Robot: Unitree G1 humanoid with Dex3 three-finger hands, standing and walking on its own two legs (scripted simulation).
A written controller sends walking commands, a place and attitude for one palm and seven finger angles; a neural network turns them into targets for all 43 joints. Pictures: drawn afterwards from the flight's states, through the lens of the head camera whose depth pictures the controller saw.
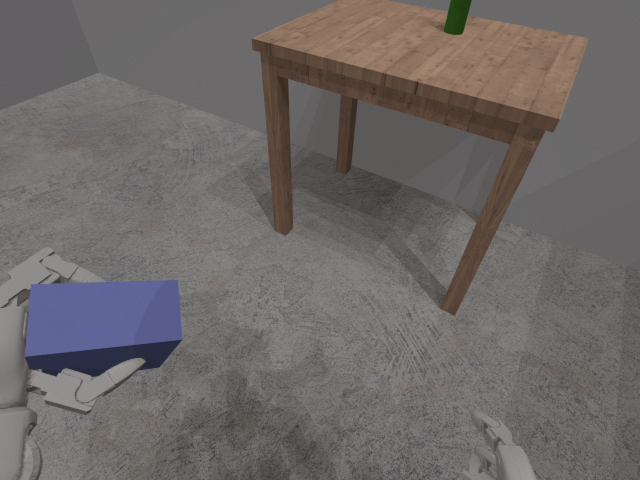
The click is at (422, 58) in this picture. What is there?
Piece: table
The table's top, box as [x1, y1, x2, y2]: [251, 0, 588, 132]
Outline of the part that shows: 251,38 252,49 552,132 560,118 588,39 579,36 472,16 467,16 465,27 462,34 452,35 445,33 443,31 447,14 446,11 387,0 338,0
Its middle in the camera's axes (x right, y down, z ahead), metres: +0.34 -0.63 +1.24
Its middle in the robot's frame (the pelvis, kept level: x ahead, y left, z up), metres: +1.37 -0.26 +0.04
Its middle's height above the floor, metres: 0.82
